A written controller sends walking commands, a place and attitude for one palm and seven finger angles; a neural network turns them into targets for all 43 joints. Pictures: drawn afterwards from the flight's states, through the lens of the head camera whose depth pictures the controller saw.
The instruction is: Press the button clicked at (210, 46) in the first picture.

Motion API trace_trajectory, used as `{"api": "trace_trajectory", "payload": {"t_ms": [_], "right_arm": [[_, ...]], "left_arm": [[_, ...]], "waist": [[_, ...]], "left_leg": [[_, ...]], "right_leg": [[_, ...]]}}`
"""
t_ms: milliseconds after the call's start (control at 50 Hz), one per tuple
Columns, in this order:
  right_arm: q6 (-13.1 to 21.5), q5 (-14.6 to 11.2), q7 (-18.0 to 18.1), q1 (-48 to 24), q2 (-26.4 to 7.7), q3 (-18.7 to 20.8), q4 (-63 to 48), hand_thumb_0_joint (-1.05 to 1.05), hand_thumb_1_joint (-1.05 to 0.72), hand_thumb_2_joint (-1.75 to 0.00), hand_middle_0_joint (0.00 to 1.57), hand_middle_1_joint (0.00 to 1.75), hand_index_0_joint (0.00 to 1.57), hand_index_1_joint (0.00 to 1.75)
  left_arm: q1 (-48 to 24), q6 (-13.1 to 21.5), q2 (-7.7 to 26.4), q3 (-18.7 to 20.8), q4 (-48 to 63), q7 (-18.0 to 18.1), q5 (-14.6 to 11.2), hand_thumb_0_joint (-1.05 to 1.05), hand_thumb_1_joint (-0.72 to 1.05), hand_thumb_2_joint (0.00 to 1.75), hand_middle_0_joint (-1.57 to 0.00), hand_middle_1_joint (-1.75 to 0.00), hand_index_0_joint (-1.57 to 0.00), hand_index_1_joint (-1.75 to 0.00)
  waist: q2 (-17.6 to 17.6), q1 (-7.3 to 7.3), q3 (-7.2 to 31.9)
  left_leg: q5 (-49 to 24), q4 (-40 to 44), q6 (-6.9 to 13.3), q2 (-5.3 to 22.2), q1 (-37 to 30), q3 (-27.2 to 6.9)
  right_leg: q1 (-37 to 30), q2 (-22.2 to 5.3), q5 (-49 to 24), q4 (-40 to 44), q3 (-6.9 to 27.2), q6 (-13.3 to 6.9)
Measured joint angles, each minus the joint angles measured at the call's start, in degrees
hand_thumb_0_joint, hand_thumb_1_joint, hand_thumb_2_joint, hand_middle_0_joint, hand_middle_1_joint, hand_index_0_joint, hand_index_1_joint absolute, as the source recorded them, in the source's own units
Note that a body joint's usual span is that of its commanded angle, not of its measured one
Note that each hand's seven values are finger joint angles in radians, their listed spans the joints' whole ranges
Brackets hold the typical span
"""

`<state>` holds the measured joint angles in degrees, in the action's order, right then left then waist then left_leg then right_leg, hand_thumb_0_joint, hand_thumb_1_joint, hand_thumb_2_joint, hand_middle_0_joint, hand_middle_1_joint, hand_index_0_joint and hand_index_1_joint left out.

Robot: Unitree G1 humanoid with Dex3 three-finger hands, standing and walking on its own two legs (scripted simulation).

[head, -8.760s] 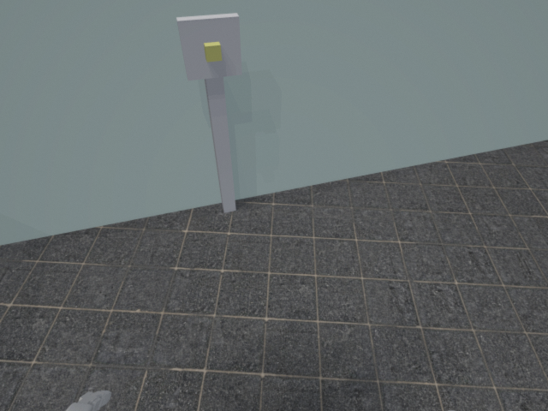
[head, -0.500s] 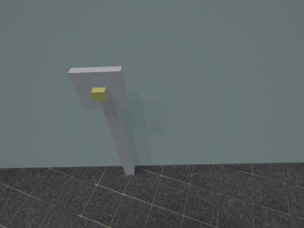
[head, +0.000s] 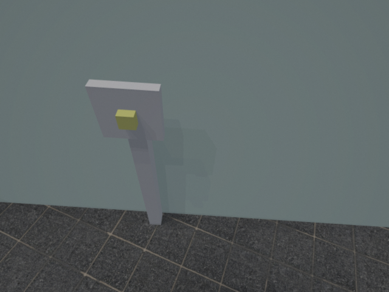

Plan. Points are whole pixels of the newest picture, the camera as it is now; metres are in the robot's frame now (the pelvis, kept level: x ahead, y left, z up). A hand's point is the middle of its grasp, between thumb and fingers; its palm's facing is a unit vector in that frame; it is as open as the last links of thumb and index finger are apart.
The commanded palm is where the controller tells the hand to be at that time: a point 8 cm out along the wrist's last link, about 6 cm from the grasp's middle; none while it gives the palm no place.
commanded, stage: come to a stop and stand still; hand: left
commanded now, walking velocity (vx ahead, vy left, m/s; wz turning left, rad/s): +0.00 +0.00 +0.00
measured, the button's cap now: (127, 119) +0.51 +0.23 +0.04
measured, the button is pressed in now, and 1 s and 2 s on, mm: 0 0 0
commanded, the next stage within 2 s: look again from close up in 1.04 s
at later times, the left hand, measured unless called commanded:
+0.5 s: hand out of the picture +0.07 +0.18 -0.17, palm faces +0.05 -0.97 -0.25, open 7.3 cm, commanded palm none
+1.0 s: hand out of the picture +0.02 +0.14 -0.16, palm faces +0.04 -0.98 -0.20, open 7.3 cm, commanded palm none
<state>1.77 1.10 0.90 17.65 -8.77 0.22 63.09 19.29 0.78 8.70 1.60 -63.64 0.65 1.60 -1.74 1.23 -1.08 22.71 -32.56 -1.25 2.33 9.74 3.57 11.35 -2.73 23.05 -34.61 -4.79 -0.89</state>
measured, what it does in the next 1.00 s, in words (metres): steps on the spot: left foot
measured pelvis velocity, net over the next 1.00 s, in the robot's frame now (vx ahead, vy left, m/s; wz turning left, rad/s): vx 0.02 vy -0.03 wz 0.01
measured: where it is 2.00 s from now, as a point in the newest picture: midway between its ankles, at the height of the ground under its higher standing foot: outside the picture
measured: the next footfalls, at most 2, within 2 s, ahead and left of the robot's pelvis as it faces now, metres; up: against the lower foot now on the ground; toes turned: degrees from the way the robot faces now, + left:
left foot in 0.32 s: +0.05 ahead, +0.13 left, +0.00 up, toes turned +5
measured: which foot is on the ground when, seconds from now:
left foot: down 0.00-0.18, up 0.20-0.30, down 0.32-1.00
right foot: down 0.00-1.00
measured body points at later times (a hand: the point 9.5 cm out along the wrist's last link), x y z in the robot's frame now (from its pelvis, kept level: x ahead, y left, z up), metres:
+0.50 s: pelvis +0.03 -0.01 +0.00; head +0.07 -0.02 +0.45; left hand +0.07 +0.23 -0.15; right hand +0.07 -0.24 -0.16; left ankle +0.01 +0.13 -0.73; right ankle +0.01 -0.11 -0.73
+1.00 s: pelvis +0.02 -0.03 +0.01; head +0.03 -0.03 +0.46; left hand +0.02 +0.20 -0.14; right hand +0.03 -0.25 -0.15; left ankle +0.01 +0.13 -0.73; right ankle +0.01 -0.11 -0.73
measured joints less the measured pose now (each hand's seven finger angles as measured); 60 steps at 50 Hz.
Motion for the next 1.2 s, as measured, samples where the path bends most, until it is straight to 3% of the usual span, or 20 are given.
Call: {"api": "trace_trajectory", "payload": {"t_ms": [80,100,140,200,260,300,340,440,520,620,660,720,900,1140,1200], "right_arm": [[0.9,0.3,0.8,1.0,0.8,0.0,-0.5,0.01,-0.91,-0.90,0.19,0.30,0.20,0.30],[0.9,0.3,1.0,1.2,1.1,-0.1,-0.5,0.01,-0.91,-0.90,0.19,0.30,0.20,0.30],[0.5,-0.1,1.2,1.8,1.6,-0.3,-0.1,0.01,-0.91,-0.90,0.19,0.30,0.20,0.30],[-0.8,-1.0,1.4,1.6,1.6,-0.1,1.2,0.01,-0.91,-0.90,0.19,0.30,0.20,0.30],[-1.9,-1.5,1.4,0.0,2.0,0.4,1.3,0.01,-0.91,-0.90,0.20,0.30,0.20,0.30],[-2.1,-1.4,1.5,-1.8,2.2,0.6,0.8,0.01,-0.92,-0.90,0.20,0.30,0.20,0.30],[-1.9,-1.0,1.8,-3.0,1.4,1.1,0.4,0.02,-0.93,-0.90,0.20,0.30,0.20,0.30],[-1.2,-0.2,1.8,-4.2,0.7,1.6,-1.6,0.02,-0.94,-0.90,0.20,0.30,0.20,0.30],[-2.0,-0.1,1.6,-5.3,0.1,1.7,-2.5,0.02,-0.93,-0.90,0.20,0.30,0.20,0.30],[-2.8,-0.6,1.0,-5.9,-0.9,2.0,-2.8,0.01,-0.93,-0.90,0.19,0.30,0.20,0.30],[-2.7,-0.6,1.0,-5.9,-0.7,1.8,-2.3,0.01,-0.93,-0.90,0.19,0.30,0.20,0.30],[-2.2,-0.5,1.0,-5.6,-0.6,1.4,-1.6,0.01,-0.93,-0.90,0.19,0.30,0.20,0.30],[-2.0,-0.4,0.9,-4.0,-0.3,0.4,0.5,0.01,-0.93,-0.90,0.19,0.30,0.20,0.30],[-1.6,-0.3,0.7,-1.0,1.5,-0.5,2.5,0.01,-0.92,-0.90,0.19,0.30,0.20,0.30],[-2.3,-0.1,0.3,-0.6,0.9,-0.1,-0.4,0.01,-0.91,-0.90,0.20,0.30,0.20,0.30]], "left_arm": [[-0.8,-0.6,0.1,0.1,-0.2,0.1,0.0,0.00,0.90,0.90,-0.20,-0.30,-0.20,-0.30],[-1.4,-0.5,0.1,0.2,-0.1,0.1,-0.2,0.00,0.90,0.90,-0.20,-0.30,-0.20,-0.30],[-2.6,0.3,0.2,0.4,0.7,0.2,-0.4,0.00,0.90,0.90,-0.19,-0.30,-0.20,-0.30],[-4.1,1.9,-0.4,0.2,1.1,0.8,-0.5,0.00,0.91,0.90,-0.19,-0.30,-0.20,-0.30],[-5.2,2.0,-0.2,0.1,2.0,1.7,0.0,0.00,0.91,0.90,-0.19,-0.30,-0.20,-0.30],[-5.8,1.4,0.2,0.1,2.6,2.2,0.1,0.00,0.91,0.90,-0.19,-0.30,-0.20,-0.30],[-5.9,0.4,0.3,0.2,3.2,2.3,-0.5,0.00,0.92,0.90,-0.19,-0.30,-0.20,-0.30],[-6.5,-2.2,1.0,0.7,3.7,2.3,-0.9,0.00,0.92,0.90,-0.19,-0.30,-0.20,-0.30],[-7.0,-1.1,1.0,0.7,4.9,1.7,-0.3,0.00,0.92,0.90,-0.19,-0.30,-0.20,-0.30],[-6.1,-0.4,0.4,-0.2,4.2,1.4,-0.1,0.00,0.92,0.90,-0.20,-0.30,-0.20,-0.30],[-5.8,-0.5,0.6,-0.3,3.8,1.4,-0.2,0.00,0.92,0.90,-0.20,-0.30,-0.20,-0.30],[-5.5,-0.7,0.8,-0.4,3.2,1.3,-0.4,0.00,0.93,0.90,-0.20,-0.30,-0.20,-0.30],[-4.3,-0.2,0.7,-1.0,1.5,0.8,-0.6,0.00,0.92,0.90,-0.20,-0.30,-0.20,-0.30],[-2.7,0.2,-0.5,-1.5,-0.1,0.6,-0.8,0.00,0.91,0.90,-0.20,-0.30,-0.20,-0.30],[-2.3,0.3,-0.4,-1.9,1.6,0.3,-0.3,0.00,0.90,0.90,-0.20,-0.30,-0.20,-0.30]], "waist": [[0.5,-0.62,-0.9],[0.8,-0.91,-1.4],[1.1,-1.12,-2.3],[3.2,-1.53,-2.4],[2.8,-1.33,-2.5],[1.9,-1.20,-3.2],[1.4,-1.05,-3.9],[0.0,-1.14,-3.1],[0.8,-0.61,-3.0],[2.8,-1.57,-1.9],[2.4,-1.41,-1.7],[1.8,-1.05,-1.4],[1.8,-0.78,-1.1],[1.6,-0.88,-1.3],[2.3,-1.78,-2.2]], "left_leg": [[1.4,0.1,0.8,-0.2,-1.1,1.2],[1.4,0.4,0.7,-0.3,-1.5,1.2],[2.0,-0.3,0.3,-0.8,-1.7,1.1],[3.2,-5.3,0.5,-0.1,0.3,-0.2],[7.0,-9.1,1.0,-0.5,3.4,-0.4],[3.4,-5.0,1.0,-0.5,4.0,0.1],[-5.9,0.1,0.8,-0.2,3.1,0.9],[-4.4,2.0,0.6,-0.6,1.9,2.3],[-4.5,0.9,-0.4,-0.2,3.3,1.9],[-4.1,0.6,0.2,0.8,3.8,-0.1],[-5.8,1.9,-0.8,1.1,3.0,-0.1],[-6.7,4.0,-1.9,1.3,1.9,0.1],[-8.8,7.2,-2.1,2.3,0.3,0.1],[-9.9,8.4,-1.9,2.3,0.2,-0.1],[-8.7,5.2,-1.0,2.4,2.7,-0.9]], "right_leg": [[4.0,0.6,7.1,-8.6,-0.2,-1.5],[4.3,0.8,6.4,-7.8,-0.6,-1.6],[3.6,0.7,-3.1,-2.6,-1.0,-1.5],[2.0,1.2,-0.7,-2.1,-2.5,-1.7],[0.5,0.8,0.1,-0.2,-3.1,-2.0],[0.1,0.6,-0.4,0.1,-3.1,-2.0],[0.5,0.5,-0.1,-1.7,-2.8,-1.5],[4.3,0.6,6.8,-9.5,0.8,-0.2],[3.0,0.4,-3.6,-0.8,1.4,-0.3],[2.3,1.7,-2.1,0.0,-0.4,-1.9],[1.9,2.0,-2.5,0.7,-0.5,-2.1],[1.0,2.3,-3.6,2.4,-0.4,-2.1],[-1.1,3.6,-6.5,6.9,-0.5,-2.4],[-1.8,3.8,-8.1,9.3,-0.7,-2.3],[-0.5,3.8,-7.9,8.2,-1.4,-2.1]]}}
